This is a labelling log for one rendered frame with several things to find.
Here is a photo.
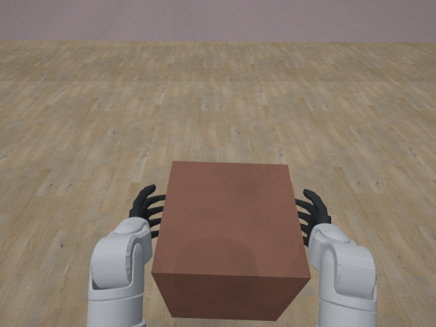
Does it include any robot right forearm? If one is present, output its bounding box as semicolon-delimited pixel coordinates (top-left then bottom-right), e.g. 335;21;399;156
308;223;377;327

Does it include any robot left forearm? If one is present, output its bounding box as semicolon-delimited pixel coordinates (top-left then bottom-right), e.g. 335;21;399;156
87;217;153;327

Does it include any right robot hand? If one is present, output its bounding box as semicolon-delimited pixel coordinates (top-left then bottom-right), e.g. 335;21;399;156
295;189;331;247

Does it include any left robot hand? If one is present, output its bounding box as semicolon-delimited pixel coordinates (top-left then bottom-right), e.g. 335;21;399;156
129;185;166;239

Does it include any carton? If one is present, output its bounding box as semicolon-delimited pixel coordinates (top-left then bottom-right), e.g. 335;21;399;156
151;161;311;321

